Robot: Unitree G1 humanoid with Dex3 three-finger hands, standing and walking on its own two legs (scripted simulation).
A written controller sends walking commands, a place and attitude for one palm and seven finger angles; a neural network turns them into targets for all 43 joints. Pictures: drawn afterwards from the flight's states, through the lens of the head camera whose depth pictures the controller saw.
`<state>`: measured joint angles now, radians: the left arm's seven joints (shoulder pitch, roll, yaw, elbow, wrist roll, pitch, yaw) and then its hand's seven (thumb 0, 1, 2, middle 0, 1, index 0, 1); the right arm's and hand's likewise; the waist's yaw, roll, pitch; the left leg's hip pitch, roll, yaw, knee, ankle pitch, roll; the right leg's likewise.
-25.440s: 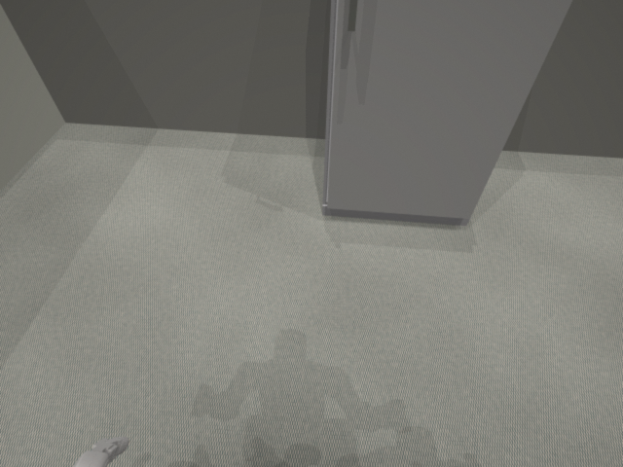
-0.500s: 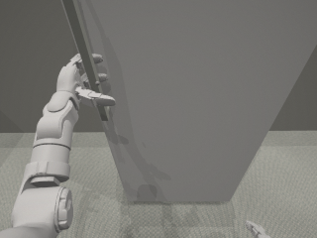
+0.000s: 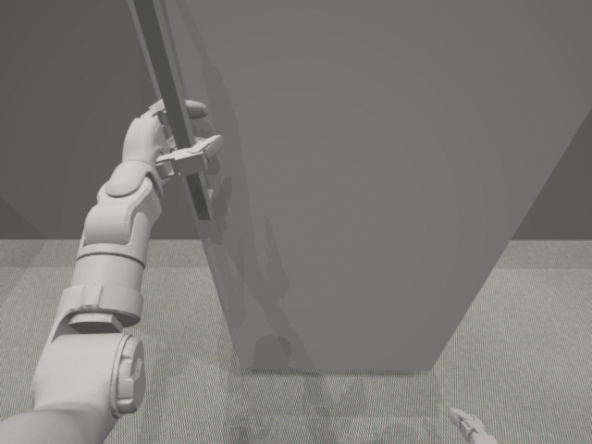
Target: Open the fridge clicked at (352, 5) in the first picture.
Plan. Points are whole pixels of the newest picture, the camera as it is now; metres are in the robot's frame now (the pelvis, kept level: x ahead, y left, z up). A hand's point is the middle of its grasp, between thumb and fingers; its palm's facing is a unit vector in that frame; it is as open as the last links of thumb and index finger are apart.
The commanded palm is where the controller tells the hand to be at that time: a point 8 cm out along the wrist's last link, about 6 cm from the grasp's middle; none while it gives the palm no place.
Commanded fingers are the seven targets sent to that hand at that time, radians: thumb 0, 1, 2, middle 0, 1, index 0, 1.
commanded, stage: grip the handle and tug to test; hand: left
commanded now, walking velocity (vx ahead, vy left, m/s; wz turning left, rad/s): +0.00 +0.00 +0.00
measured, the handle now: (178, 95) +0.47 +0.17 +0.27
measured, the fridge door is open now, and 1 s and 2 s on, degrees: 0 0 9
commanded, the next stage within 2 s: pull the door a little, standing still in 0.86 s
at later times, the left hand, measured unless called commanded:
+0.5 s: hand (200, 148) +0.43 +0.14 +0.21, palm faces +0.03 -1.00 +0.02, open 5.1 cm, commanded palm +0.39 +0.20 +0.22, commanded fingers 0.00 0.90 0.90 -0.45 -1.40 -0.45 -1.40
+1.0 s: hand (196, 155) +0.41 +0.15 +0.21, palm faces +0.04 -1.00 -0.01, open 5.7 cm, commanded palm +0.38 +0.20 +0.22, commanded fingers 0.00 0.90 0.90 -0.45 -1.40 -0.45 -1.40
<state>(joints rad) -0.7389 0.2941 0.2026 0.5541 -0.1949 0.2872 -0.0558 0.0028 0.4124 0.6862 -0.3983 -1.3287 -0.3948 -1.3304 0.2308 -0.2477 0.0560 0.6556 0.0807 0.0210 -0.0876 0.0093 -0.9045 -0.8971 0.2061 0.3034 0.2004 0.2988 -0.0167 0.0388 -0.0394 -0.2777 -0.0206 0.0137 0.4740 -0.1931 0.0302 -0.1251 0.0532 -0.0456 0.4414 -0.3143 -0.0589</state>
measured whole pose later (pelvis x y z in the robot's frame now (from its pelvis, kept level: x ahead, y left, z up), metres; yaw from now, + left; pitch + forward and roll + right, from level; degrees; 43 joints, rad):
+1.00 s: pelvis +0.04 -0.01 +0.00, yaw -2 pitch +1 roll +1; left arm -0.40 0.28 0.25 0.04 -0.23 0.44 -0.06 0.02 0.78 0.78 -0.35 -1.40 -0.32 -1.38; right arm 0.16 -0.26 0.05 0.59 0.08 0.07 -0.07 0.01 -0.91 -0.90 0.20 0.30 0.20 0.30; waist 0.00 0.04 -0.07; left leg -0.20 -0.01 0.05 0.44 -0.25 0.02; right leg -0.07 0.05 -0.01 0.41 -0.34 -0.06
